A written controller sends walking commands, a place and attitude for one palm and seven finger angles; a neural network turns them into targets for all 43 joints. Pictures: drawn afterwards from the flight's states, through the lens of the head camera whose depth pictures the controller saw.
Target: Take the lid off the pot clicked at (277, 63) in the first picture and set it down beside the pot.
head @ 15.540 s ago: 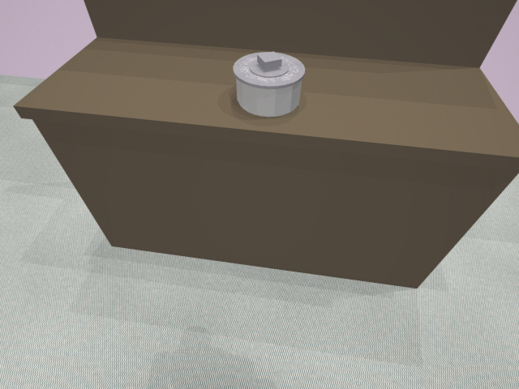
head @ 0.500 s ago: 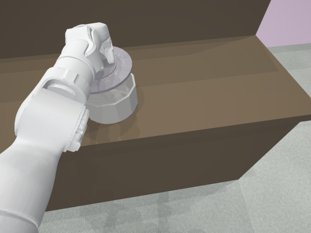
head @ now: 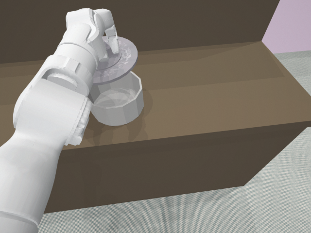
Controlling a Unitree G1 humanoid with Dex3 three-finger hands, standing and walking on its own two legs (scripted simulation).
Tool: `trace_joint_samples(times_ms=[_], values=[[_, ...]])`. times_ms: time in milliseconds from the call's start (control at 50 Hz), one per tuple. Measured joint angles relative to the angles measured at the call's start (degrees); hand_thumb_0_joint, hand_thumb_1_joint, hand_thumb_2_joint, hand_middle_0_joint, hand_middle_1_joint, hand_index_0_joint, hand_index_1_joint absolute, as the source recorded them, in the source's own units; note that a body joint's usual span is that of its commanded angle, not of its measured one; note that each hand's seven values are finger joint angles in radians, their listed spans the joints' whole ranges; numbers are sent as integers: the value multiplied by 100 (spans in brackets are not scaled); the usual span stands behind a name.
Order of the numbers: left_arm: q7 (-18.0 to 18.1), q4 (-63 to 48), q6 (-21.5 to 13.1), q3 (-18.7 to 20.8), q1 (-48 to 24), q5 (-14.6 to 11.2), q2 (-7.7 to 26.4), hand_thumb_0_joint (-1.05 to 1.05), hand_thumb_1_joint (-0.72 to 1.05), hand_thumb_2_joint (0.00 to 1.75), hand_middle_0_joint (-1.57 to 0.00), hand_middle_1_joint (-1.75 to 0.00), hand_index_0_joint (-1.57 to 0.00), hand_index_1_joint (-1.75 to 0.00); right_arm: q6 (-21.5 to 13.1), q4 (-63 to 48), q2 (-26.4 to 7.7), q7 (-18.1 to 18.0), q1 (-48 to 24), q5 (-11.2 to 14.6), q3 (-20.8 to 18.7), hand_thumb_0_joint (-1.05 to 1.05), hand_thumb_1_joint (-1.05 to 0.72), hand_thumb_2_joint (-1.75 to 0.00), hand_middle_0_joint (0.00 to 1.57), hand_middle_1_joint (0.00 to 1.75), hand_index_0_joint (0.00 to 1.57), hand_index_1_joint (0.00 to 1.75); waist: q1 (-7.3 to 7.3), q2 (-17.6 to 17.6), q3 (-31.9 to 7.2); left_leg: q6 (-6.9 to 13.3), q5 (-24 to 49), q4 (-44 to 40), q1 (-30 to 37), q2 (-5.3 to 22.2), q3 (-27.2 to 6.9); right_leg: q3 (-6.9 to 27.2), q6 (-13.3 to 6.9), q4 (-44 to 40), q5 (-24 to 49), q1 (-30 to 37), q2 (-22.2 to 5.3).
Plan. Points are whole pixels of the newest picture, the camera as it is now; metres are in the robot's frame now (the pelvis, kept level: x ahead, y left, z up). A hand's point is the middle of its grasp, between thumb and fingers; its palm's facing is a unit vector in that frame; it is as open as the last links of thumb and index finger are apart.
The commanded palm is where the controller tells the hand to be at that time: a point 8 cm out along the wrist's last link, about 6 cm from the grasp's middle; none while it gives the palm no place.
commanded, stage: lift the lid straight up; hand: left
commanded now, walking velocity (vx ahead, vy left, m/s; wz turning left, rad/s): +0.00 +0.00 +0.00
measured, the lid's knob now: (99, 50) +0.53 +0.08 +0.20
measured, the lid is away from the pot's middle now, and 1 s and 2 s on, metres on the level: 0.01 0.06 0.18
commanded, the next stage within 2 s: move the lid sideways beside the pot in 0.54 s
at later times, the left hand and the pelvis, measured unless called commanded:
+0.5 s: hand (95, 35) +0.50 +0.07 +0.26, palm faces -0.32 -0.14 -0.94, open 6.0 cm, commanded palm +0.52 +0.07 +0.32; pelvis -0.01 +0.00 +0.00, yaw +0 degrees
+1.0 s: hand (74, 38) +0.51 +0.12 +0.25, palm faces -0.28 -0.09 -0.95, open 6.0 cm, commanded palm +0.52 +0.12 +0.32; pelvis +0.00 +0.00 +0.00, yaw +0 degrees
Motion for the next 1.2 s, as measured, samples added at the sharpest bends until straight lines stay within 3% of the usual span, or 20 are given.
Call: trace_joint_samples(times_ms=[200, 300, 400, 560, 680, 760, 840, 1200], values=[[-64, 49, 144, -27, -241, 160, 19, 4, 26, 79, -47, -95, -87, -114, -41, -29, -6, -14, -10, -4, 8, 0, -90, -90, 20, 30, 20, 30, 1, 7, -5, 5, 59, -42, -15, -8, 20, 22, 9, -14, 49, -32, -8], [-187, 251, 258, 103, -449, 76, 91, 4, 26, 79, -47, -95, -87, -114, -43, 11, -26, -37, -17, -4, 47, 0, -90, -90, 20, 30, 20, 30, -45, -17, 1, 14, 79, -64, -10, -9, 22, 26, 11, -29, 69, -32, -8], [-207, 318, 317, -57, -631, 209, 61, 3, 26, 79, -47, -95, -87, -114, -78, 27, -51, -30, 40, 2, 18, 0, -90, -90, 20, 30, 20, 30, -57, -15, -15, 7, 90, -44, -95, -12, 1, 4, 10, -33, 84, -98, -12], [-327, 328, 344, 96, -640, 189, 133, 4, 26, 79, -47, -95, -87, -114, -11, 40, -81, -37, 79, -17, 16, 0, -90, -90, 20, 30, 20, 30, -84, -40, -45, 16, 80, -62, -89, -1, 42, 50, 18, -50, 91, -108, 0], [-344, 80, 256, 148, -434, 234, 198, 4, 26, 79, -47, -95, -87, -114, -8, -29, -59, -52, 106, -35, -8, 0, -90, -90, 20, 30, 20, 30, -48, -46, -41, 19, 48, -45, -41, 11, 64, 75, 20, -61, 81, -54, 13], [-182, -232, -49, 210, -148, 304, 356, 4, 26, 80, -47, -94, -87, -114, 23, -131, -23, -77, 93, -42, -2, 0, -90, -90, 20, 30, 20, 30, -25, -52, -55, 14, 38, -49, -6, 27, 88, 102, 19, -81, 92, -21, 28], [-92, -210, -87, 189, -79, 384, 446, 4, 26, 80, -47, -94, -87, -114, 96, -152, 0, -71, 0, -10, 26, 0, -90, -90, 20, 30, 20, 30, -28, -63, 10, 13, 59, -84, 43, 24, 72, 88, 19, -127, 114, 38, 25], [-423, -510, -352, -57, 66, 284, 818, 4, 26, 80, -47, -95, -87, -114, 188, -140, -46, -43, -99, 51, -18, 0, -90, -90, 20, 30, 21, 30, 94, -175, 55, 8, 126, -185, 139, -22, -86, -61, 23, -306, 160, 217, -16]])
